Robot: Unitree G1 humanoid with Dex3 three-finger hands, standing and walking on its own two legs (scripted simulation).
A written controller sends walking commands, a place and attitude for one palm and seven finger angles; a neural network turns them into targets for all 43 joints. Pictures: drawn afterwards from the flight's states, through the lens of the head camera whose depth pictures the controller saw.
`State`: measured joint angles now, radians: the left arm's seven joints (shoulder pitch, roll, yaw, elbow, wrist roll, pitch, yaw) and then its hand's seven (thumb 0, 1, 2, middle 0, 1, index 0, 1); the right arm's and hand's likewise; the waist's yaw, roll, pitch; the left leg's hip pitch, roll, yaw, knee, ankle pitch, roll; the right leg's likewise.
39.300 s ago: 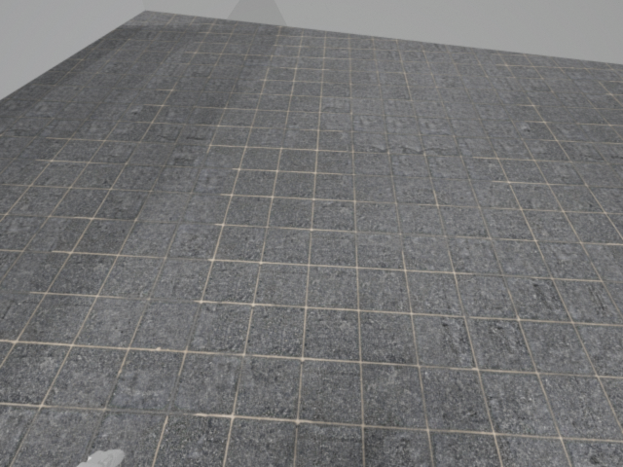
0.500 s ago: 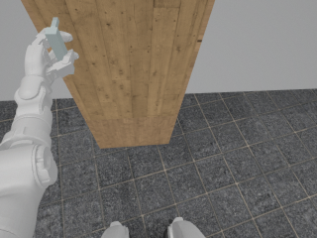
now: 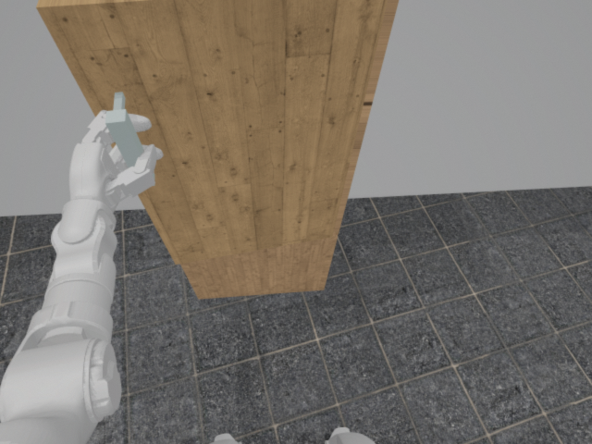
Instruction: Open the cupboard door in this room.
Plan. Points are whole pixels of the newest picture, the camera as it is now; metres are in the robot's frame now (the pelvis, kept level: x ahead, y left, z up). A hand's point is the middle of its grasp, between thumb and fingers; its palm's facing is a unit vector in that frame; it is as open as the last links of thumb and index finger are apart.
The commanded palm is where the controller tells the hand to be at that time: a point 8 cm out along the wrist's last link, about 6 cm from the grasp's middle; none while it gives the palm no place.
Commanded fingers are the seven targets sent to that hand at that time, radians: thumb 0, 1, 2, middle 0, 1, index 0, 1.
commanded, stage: pull the door open along its arc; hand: left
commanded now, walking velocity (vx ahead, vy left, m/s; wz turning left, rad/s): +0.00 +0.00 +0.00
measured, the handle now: (133, 141) +0.52 +0.20 +0.10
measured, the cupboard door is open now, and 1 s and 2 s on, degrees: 7 43 48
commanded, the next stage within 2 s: open thumb and fingers to let go in 0.68 s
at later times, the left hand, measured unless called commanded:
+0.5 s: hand (200, 241) +0.35 +0.10 +0.10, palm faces +0.44 -0.90 +0.02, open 6.1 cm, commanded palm +0.28 +0.12 +0.10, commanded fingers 0.00 0.90 0.90 -0.40 -1.35 -0.40 -1.35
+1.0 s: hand (242, 279) +0.29 +0.05 +0.10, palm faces +0.40 -0.91 -0.01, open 6.9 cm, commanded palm +0.25 +0.08 +0.10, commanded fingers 0.00 0.06 0.54 -0.34 -1.26 -0.34 -1.26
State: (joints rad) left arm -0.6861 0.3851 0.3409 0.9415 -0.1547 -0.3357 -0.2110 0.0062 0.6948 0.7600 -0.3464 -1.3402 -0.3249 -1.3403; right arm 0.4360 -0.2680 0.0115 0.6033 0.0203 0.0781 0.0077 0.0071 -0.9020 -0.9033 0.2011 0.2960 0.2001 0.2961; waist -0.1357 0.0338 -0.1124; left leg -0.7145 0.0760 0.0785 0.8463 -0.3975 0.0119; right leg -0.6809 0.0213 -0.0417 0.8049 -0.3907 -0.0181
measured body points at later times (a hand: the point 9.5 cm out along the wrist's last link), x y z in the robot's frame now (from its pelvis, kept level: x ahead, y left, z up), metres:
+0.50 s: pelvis +0.00 -0.02 +0.01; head +0.02 -0.03 +0.46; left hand +0.32 +0.14 +0.10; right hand +0.19 -0.23 -0.09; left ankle +0.00 +0.11 -0.70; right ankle -0.01 -0.11 -0.70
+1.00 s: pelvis +0.00 -0.04 +0.01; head +0.00 -0.06 +0.46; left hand +0.27 +0.09 +0.11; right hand +0.20 -0.24 -0.08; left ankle +0.00 +0.11 -0.70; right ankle -0.01 -0.11 -0.70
